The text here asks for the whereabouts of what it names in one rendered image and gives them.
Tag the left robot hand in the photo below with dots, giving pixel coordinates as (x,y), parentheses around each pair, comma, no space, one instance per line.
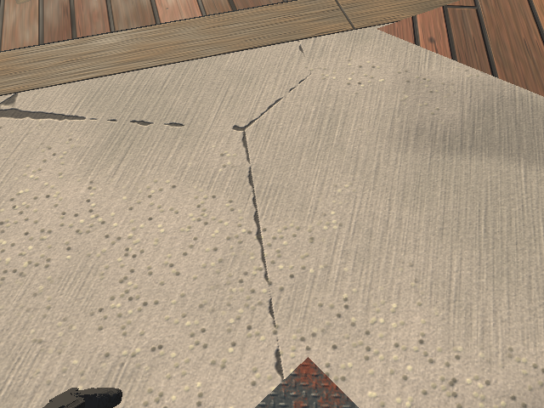
(87,398)

